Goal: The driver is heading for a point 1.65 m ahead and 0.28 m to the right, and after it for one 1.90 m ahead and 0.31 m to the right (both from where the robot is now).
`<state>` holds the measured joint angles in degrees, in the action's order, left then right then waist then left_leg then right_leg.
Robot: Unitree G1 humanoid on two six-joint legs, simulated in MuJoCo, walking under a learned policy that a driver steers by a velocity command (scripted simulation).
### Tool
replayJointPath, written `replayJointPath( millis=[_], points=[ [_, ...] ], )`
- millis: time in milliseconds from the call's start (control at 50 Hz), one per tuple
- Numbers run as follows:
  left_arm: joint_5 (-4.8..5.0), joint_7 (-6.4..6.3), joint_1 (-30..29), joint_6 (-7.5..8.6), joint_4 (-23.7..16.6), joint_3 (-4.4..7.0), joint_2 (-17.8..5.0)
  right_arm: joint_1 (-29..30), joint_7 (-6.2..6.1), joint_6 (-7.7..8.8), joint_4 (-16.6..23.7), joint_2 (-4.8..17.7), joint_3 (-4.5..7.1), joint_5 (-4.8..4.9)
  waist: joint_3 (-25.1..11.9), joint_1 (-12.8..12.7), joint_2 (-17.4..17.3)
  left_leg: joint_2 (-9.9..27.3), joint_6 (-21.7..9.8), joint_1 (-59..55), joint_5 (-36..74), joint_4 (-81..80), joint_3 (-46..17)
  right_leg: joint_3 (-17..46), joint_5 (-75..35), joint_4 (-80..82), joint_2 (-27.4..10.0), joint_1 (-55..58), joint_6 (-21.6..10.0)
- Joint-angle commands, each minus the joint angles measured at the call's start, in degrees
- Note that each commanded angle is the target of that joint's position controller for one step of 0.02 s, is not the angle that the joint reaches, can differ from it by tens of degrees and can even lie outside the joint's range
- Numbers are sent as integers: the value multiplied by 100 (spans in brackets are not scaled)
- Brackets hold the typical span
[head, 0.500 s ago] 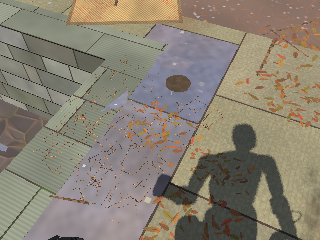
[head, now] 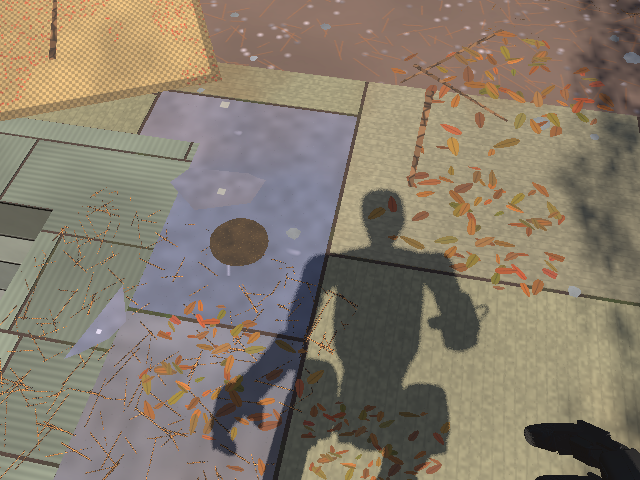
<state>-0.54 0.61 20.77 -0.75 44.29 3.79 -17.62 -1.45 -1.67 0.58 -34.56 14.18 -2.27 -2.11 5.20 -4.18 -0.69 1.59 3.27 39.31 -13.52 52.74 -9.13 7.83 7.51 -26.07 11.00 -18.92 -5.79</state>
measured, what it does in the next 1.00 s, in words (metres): steps on the spot: left foot, then right foot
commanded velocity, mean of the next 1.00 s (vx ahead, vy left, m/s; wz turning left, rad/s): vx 0.04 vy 0.00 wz -0.25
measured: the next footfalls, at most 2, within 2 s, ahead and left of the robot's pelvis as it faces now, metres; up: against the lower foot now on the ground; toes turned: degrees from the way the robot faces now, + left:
left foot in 0.14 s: +0.20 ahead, +0.14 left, +0.00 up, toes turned -17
right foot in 0.58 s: +0.05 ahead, -0.06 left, +0.00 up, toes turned -27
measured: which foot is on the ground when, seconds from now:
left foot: up 0.00-0.12, down 0.14-0.58, up 0.60-0.98, down 1.00-1.00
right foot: down 0.00-0.14, up 0.16-0.56, down 0.58-1.00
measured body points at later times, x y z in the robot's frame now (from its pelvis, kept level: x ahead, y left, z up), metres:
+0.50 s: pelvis +0.07 +0.06 +0.00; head +0.11 +0.05 +0.45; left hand +0.35 +0.23 -0.09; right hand +0.06 -0.24 -0.09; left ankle +0.16 +0.15 -0.73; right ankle +0.01 -0.05 -0.69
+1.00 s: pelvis +0.05 +0.07 -0.01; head +0.08 +0.09 +0.44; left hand +0.25 +0.30 -0.12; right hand +0.10 -0.23 -0.11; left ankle +0.05 +0.16 -0.74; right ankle +0.01 -0.04 -0.73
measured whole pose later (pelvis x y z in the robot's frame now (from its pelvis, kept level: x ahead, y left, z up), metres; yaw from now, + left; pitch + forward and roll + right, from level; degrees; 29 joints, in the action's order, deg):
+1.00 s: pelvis +0.05 +0.07 -0.01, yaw -10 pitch +0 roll -1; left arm -1.0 -0.9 8.7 -2.0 39.1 2.9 -16.3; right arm -14.0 2.5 -4.1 -38.8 16.7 4.5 -0.4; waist 3.9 1.2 2.1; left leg -0.1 -2.1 15.1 -20.5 35.7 4.6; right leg -15.6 21.0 -37.7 -7.5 -14.8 0.4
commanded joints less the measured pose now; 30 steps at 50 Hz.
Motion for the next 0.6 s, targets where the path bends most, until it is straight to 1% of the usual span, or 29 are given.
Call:
replayJointPath(
  millis=[20,60,80,100,120,140,160,180,200,220,240,260,280,300,320,380,420,460,480,500,520,540,560,580,600],
  points=[
    [32,-74,-274,-64,-592,316,-965,-470,-35,-30,191,656,176,66,-1284,314,579,-382,29,-1303,346,-479,374,1434,-2396,191,-1120,166,-415],
    [-13,-88,-237,-140,-642,364,-982,-298,-40,59,238,684,172,111,-1112,175,739,-460,-21,-1253,78,-1024,220,1865,-1993,32,-1184,504,-368],
    [-35,-92,-288,-156,-682,378,-968,-362,-46,114,220,708,182,131,-1040,185,819,-489,-78,-1388,-40,-1414,143,2068,-1915,-87,-1202,608,-298],
    [-37,-96,-421,-167,-739,385,-945,-549,-55,171,163,728,196,148,-954,273,897,-488,-150,-1704,-18,-1975,108,2217,-1688,-202,-1164,564,-164],
    [14,-102,-604,-170,-801,372,-884,-848,-77,243,78,737,212,127,-837,463,893,-374,-236,-2281,430,-2879,117,2217,-1157,-423,-1011,286,61],
    [75,-100,-423,-155,-866,298,-596,-1010,-131,291,50,995,285,62,-979,384,313,564,-472,-3022,643,-3376,-528,1809,477,-1125,-726,-143,335],
    [137,-118,116,-162,-1025,198,-202,-762,-153,194,171,1609,425,23,-1227,-18,-1267,2182,-1179,-3729,1991,-3559,-2219,405,3004,-2399,204,-1087,646],
    [-136,-108,140,-178,-932,298,-792,-991,-132,97,115,1315,440,121,-1452,181,-1133,2322,-1662,-3805,2703,-3400,-2547,-160,3135,-3499,-78,-1425,728],
    [-194,-73,-97,-199,-866,360,-932,-983,-146,47,147,928,351,142,-1285,206,-680,2074,-1640,-3671,2842,-3256,-1862,-237,2675,-3982,-410,-1523,772],
    [-160,-23,-256,-243,-836,372,-915,-797,-154,2,174,723,309,125,-1043,194,-449,1658,-1482,-3357,2746,-3277,-1128,-267,2266,-4194,-580,-1449,844],
    [-119,41,-329,-305,-861,360,-848,-633,-166,-25,208,725,317,81,-970,147,-582,1382,-1369,-3230,2701,-3280,-613,-352,1979,-4434,-674,-1418,907],
    [-71,102,-305,-362,-869,336,-815,-596,-169,-33,227,763,342,44,-929,148,-737,1226,-1361,-3121,2959,-3267,-213,-494,1814,-4648,-710,-1387,976],
    [-29,131,-358,-402,-892,310,-784,-652,-145,-33,218,784,371,21,-937,171,-762,1151,-1341,-3076,3045,-3265,60,-596,1690,-4689,-743,-1349,1015],
    [0,146,-466,-429,-941,287,-752,-745,-122,-27,197,799,401,8,-952,222,-792,1154,-1345,-3119,2980,-3278,219,-655,1614,-4599,-781,-1360,1036],
    [13,161,-601,-449,-998,265,-721,-857,-109,-19,167,828,435,1,-947,291,-825,1205,-1364,-3199,2826,-3306,314,-687,1569,-4439,-837,-1399,1042],
    [4,233,-978,-491,-1168,211,-628,-1147,-85,-11,65,972,555,-8,-890,467,-913,1468,-1442,-3385,2307,-3396,480,-761,1567,-3778,-1062,-1419,1004],
    [5,286,-1145,-500,-1257,161,-529,-1222,-42,-2,23,1046,617,-21,-917,524,-946,1541,-1441,-3243,2118,-3373,656,-823,1687,-3157,-1156,-1029,927],
    [41,292,-1149,-489,-1285,104,-418,-1164,34,4,-9,1127,673,-32,-1005,496,-1067,1502,-1368,-2945,2051,-3259,903,-968,1879,-2426,-1076,-334,782],
    [61,266,-1137,-472,-1267,82,-398,-1229,68,-4,-61,1157,690,-34,-1043,542,-1168,1458,-1365,-2861,2120,-3170,895,-1045,2000,-2090,-945,-61,713],
    [71,231,-1097,-447,-1243,64,-376,-1295,98,-24,-125,1182,698,-21,-1059,556,-1230,1445,-1373,-2874,2227,-3072,834,-1085,2010,-1723,-838,107,643],
    [63,195,-969,-412,-1176,31,-306,-1280,126,-63,-177,1192,699,22,-1048,479,-1209,1388,-1330,-2855,2316,-2918,818,-1104,1768,-1109,-777,351,561],
    [25,151,-707,-353,-1036,-13,-201,-1212,154,-116,-227,1150,677,101,-985,299,-1078,1251,-1179,-2658,2368,-2673,910,-1145,1124,-36,-731,851,470],
    [-60,90,-571,-281,-920,-55,-218,-1407,198,-136,-331,973,620,162,-961,280,-700,1106,-842,-2186,1848,-2519,988,-862,306,919,-916,1580,411],
    [-163,30,-485,-201,-921,-89,-427,-1766,282,-132,-298,344,441,117,-1189,442,608,649,-412,-1472,-190,-1830,1246,745,109,1411,-2421,2357,256],
    [-146,-47,-990,-148,-1037,-73,-782,-1711,258,-231,-221,91,353,143,-838,480,1612,170,-193,-1614,-1747,-1799,1240,1061,-1048,1195,-3311,1017,-369]
  ],
)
